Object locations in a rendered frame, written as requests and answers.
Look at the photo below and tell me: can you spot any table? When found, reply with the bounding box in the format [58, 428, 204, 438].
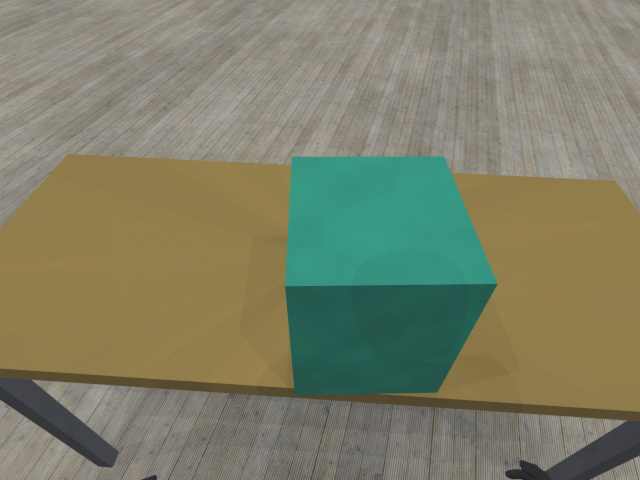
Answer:
[0, 154, 640, 480]

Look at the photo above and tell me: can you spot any carton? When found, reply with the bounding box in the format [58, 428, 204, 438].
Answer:
[285, 157, 498, 395]

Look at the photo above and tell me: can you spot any right robot hand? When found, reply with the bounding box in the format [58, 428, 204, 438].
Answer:
[505, 460, 552, 480]

